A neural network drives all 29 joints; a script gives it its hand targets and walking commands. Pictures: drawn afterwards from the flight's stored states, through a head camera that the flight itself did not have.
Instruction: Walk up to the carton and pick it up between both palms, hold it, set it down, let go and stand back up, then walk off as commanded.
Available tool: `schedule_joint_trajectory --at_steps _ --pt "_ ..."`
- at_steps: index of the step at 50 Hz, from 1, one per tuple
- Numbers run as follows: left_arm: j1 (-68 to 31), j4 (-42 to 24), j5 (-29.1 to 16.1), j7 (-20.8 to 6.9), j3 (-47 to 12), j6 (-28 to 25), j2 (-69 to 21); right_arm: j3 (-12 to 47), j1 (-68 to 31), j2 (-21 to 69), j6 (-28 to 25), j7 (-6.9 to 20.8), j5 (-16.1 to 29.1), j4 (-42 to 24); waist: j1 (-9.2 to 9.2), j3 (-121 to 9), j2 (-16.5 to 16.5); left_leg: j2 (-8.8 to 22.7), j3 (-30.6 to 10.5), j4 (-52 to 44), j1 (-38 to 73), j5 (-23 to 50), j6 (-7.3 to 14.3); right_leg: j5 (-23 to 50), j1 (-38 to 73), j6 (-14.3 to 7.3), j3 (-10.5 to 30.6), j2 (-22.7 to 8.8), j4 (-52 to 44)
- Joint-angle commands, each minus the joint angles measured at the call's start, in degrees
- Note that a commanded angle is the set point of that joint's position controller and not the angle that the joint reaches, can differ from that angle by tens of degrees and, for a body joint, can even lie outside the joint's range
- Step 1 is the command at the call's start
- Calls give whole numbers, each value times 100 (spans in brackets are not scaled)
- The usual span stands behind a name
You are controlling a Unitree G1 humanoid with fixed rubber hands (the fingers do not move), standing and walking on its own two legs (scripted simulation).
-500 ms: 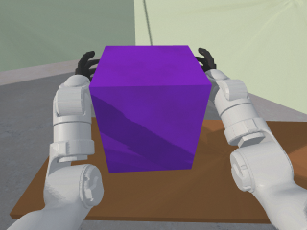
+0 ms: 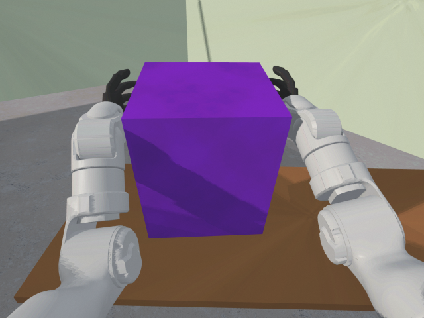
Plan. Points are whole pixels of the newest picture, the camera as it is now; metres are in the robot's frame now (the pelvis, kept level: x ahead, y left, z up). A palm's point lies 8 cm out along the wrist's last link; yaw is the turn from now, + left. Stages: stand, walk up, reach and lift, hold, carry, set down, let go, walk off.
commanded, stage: hold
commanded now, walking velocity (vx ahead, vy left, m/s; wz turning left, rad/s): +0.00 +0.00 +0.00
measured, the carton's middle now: (204, 149) +0.34 +0.01 +0.24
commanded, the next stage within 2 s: none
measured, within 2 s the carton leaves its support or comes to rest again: neither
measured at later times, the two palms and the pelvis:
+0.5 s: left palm (115, 113) +0.35 +0.16 +0.30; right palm (286, 109) +0.36 -0.14 +0.30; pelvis -0.01 +0.00 +0.00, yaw +0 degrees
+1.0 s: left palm (120, 111) +0.35 +0.15 +0.31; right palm (291, 109) +0.36 -0.15 +0.30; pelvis +0.00 +0.01 +0.00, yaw +0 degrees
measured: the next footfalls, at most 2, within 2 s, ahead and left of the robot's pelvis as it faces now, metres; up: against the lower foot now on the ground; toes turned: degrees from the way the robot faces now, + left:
none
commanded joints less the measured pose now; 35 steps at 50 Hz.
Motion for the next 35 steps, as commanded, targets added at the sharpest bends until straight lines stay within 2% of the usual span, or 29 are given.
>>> schedule_joint_trajectory --at_steps 1,2,3,4,5,6,7,8,9,12,13,14,15,16,17,18,19,21,23,24,25,26,27,29,30,31,32,34,35 --pt "-3974 -522 -774 -720 -2003 -280 -2923 937 -3947 3513 22 782 933 -1623 -195 -986 299 -486 179 -264 -353 1485 -111 1561 820 291 225 331 -6" --pt "-4204 -485 -792 -711 -2045 -295 -2999 927 -4057 3581 -9 823 873 -1443 -151 -974 400 -479 151 -335 -398 1277 -126 1157 729 253 207 341 -23" --pt "-4107 -366 -796 -756 -2012 -290 -2980 901 -4173 3523 -1 799 797 -1549 -142 -876 207 -451 177 -373 -454 1164 -78 1050 662 269 201 328 -31" --pt "-4052 -155 -733 -796 -1915 -286 -2896 833 -4117 3521 24 825 772 -1215 -108 -795 169 -450 182 -371 -504 986 -26 983 599 237 295 310 -43" --pt "-4379 -272 -739 -792 -1986 -308 -2972 742 -4284 3561 -23 863 678 -1310 -158 -800 361 -479 230 -453 -620 747 -74 681 561 259 218 294 -42" --pt "-4428 -480 -775 -782 -2061 -337 -2968 808 -4241 3662 -64 873 754 -1346 -172 -980 317 -462 182 -418 -554 865 -88 854 666 222 224 291 12" --pt "-4326 -313 -728 -748 -1982 -323 -2933 966 -4386 3751 -72 902 790 -1430 17 -948 220 -466 223 -417 -604 940 -44 884 620 270 212 307 10" --pt "-4335 -123 -734 -733 -1908 -363 -2810 932 -4468 3695 -74 877 762 -1406 2 -916 93 -477 192 -363 -630 808 25 913 575 282 318 239 -86" --pt "-4416 -89 -703 -736 -1827 -383 -2907 1065 -4729 3801 -126 905 798 -1628 119 -1001 72 -509 182 -396 -642 731 58 747 606 287 234 264 -62" --pt "-4366 66 -658 -659 -1687 -401 -2885 1046 -4653 3785 -142 895 782 -1393 166 -979 161 -577 262 -387 -584 828 59 772 614 302 208 256 -82" --pt "-4330 -257 -737 -654 -1736 -451 -2873 1192 -4559 3946 -139 889 840 -1649 203 -1387 -110 -537 254 -315 -468 1116 76 1129 786 334 212 281 -7" --pt "-4208 -111 -754 -638 -1677 -438 -2875 1241 -4627 4018 -180 854 887 -1792 214 -1409 -93 -576 227 -278 -498 1199 103 1443 784 369 246 241 11" --pt "-4098 -289 -839 -632 -1848 -453 -2907 1300 -4537 3863 -185 835 961 -1799 164 -1615 -97 -585 226 -190 -304 1570 50 1727 836 393 215 307 45" --pt "-4142 -182 -895 -681 -1932 -464 -2957 1082 -4269 3745 -161 768 815 -1562 -39 -1431 -63 -554 211 -182 -244 1460 -12 1628 812 373 218 285 -51" --pt "-4264 -206 -842 -693 -1793 -446 -2818 1062 -4278 3804 -132 748 799 -1568 -33 -1317 -72 -564 240 -211 -253 1325 15 1594 744 385 202 237 -27" --pt "-4182 -14 -766 -722 -1687 -404 -2812 919 -4164 3667 -66 781 760 -1240 -64 -1031 -63 -527 209 -308 -438 969 28 1081 665 341 223 254 -131" --pt "-4089 249 -725 -754 -1596 -378 -2784 966 -4398 3755 -104 800 708 -1387 92 -917 -145 -536 252 -393 -563 658 107 731 515 336 249 231 -160" --pt "-4253 397 -608 -815 -1417 -384 -2634 761 -4441 3680 -93 859 500 -1008 71 -750 -154 -519 271 -541 -691 228 144 239 346 307 250 212 -166" --pt "-4354 194 -769 -794 -1811 -419 -2951 725 -4599 3659 -187 897 570 -1287 -122 -992 50 -488 249 -434 -583 427 49 514 344 225 223 245 -136" --pt "-4371 -41 -872 -785 -1913 -460 -2901 807 -4431 3718 -194 870 611 -1337 -101 -1089 114 -521 281 -399 -534 823 -5 923 518 251 203 245 -52" --pt "-4513 -379 -965 -733 -2147 -517 -3058 987 -4745 3790 -259 865 766 -1841 -87 -1490 123 -476 209 -268 -375 1302 -67 1350 708 247 238 292 16" --pt "-4517 -220 -927 -706 -1951 -522 -2878 967 -4616 3775 -206 812 802 -1606 -76 -1454 134 -551 236 -223 -369 1255 -20 1490 719 326 213 279 -3" --pt "-4458 -291 -1008 -692 -2045 -527 -3074 1074 -4650 3873 -229 804 920 -1843 -77 -1569 119 -575 186 -198 -371 1373 -32 1477 785 327 188 305 11" --pt "-4408 -112 -896 -653 -2043 -462 -3167 900 -4560 3622 -192 844 731 -1382 -105 -1120 284 -505 171 -325 -442 1148 -117 1034 642 242 132 351 -3" --pt "-4085 202 -721 -675 -1723 -399 -3027 899 -4508 3565 -170 834 778 -1390 -6 -944 172 -527 201 -384 -482 870 3 840 581 282 162 298 -104" --pt "-4071 -97 -791 -684 -1853 -410 -3099 960 -4367 3677 -178 862 754 -1430 -39 -1198 137 -503 189 -360 -401 1019 -22 920 595 263 196 295 -59" --pt "-4311 -508 -900 -684 -2141 -438 -3171 946 -4312 3670 -209 867 813 -1499 -153 -1503 339 -484 196 -263 -288 1279 -104 1242 675 213 189 353 39" --pt "-4155 57 -747 -708 -1899 -372 -3103 761 -4380 3378 -161 856 723 -1339 -177 -945 378 -455 156 -357 -444 1146 -146 966 617 220 151 349 -53" --pt "-4052 -132 -729 -712 -1932 -367 -2972 836 -4169 3449 -118 832 816 -1295 -210 -1062 310 -479 197 -334 -363 1244 -133 1209 781 234 158 361 -22"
